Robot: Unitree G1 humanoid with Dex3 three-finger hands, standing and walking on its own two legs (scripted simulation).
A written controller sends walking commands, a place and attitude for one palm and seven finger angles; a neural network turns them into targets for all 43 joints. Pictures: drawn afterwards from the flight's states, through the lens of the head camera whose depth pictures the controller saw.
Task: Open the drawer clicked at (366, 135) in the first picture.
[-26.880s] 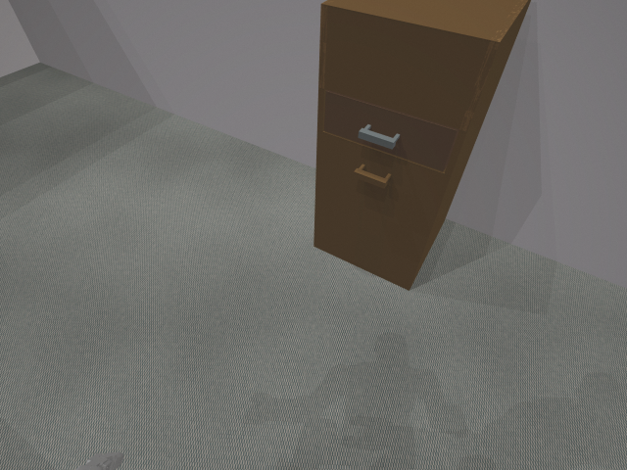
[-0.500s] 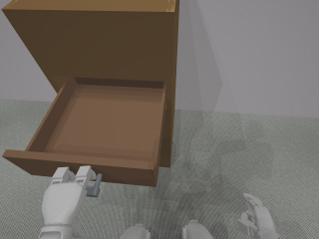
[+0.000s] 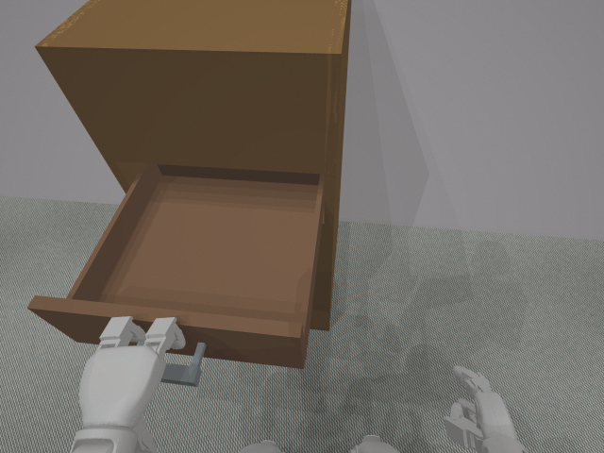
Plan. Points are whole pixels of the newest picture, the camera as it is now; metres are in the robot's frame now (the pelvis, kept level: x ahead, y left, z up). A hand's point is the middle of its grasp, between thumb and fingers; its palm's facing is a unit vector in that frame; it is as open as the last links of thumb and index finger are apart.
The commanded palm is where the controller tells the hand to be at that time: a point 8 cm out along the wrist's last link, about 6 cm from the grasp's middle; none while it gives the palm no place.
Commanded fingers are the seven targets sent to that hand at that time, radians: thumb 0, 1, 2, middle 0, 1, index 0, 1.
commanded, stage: lift the hand off the handle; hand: left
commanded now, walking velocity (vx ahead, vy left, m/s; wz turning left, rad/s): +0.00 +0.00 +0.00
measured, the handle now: (166, 358) +0.25 +0.23 -0.06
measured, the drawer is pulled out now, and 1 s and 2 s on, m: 0.30 0.30 0.30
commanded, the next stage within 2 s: draw the hand back to the body in 1.26 s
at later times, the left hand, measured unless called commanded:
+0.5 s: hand (135, 362) +0.22 +0.23 +0.03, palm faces +0.05 -0.10 -0.99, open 13.2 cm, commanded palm +0.19 +0.23 +0.09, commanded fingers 0.00 -0.50 0.30 -0.30 -1.20 -0.30 -1.20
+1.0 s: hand (116, 349) +0.22 +0.23 +0.07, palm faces +0.06 -0.10 -0.99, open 13.8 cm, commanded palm +0.18 +0.23 +0.13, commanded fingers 0.00 -0.50 0.30 -0.30 -1.20 -0.30 -1.20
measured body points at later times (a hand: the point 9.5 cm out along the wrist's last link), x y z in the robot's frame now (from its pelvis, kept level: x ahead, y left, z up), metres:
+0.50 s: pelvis +0.01 +0.00 +0.02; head +0.04 -0.02 +0.47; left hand +0.21 +0.23 +0.08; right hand +0.21 -0.22 -0.08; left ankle -0.01 +0.12 -0.67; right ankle +0.03 -0.10 -0.67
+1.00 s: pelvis +0.02 +0.00 +0.03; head +0.04 -0.03 +0.48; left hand +0.21 +0.24 +0.13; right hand +0.23 -0.22 -0.06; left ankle -0.01 +0.12 -0.67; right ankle +0.03 -0.10 -0.67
